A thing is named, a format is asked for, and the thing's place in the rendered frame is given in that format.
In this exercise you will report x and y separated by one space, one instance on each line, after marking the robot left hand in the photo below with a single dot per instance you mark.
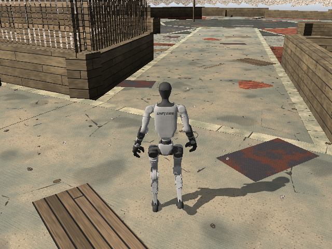
135 150

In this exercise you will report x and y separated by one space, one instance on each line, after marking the robot right hand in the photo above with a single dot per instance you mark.
194 146

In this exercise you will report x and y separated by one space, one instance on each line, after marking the robot left forearm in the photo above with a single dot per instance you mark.
139 138

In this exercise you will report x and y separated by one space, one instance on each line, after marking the humanoid robot head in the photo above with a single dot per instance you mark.
165 91

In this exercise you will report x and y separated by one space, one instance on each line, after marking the robot right forearm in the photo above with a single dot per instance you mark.
190 136

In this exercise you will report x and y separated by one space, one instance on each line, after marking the right robot thigh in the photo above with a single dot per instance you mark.
177 156

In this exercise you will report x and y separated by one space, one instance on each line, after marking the right robot upper arm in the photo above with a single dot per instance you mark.
184 117

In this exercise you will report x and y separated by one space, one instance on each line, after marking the left robot upper arm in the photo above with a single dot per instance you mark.
146 118

